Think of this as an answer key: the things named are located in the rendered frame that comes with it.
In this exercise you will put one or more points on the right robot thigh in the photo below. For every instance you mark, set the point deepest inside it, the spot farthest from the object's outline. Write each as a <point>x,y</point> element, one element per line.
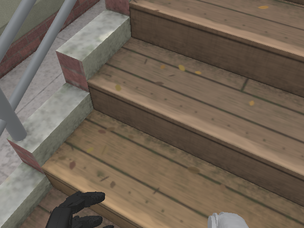
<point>226,220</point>

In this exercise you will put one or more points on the left robot hand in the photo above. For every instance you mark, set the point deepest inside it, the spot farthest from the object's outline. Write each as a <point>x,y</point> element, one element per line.
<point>62,216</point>

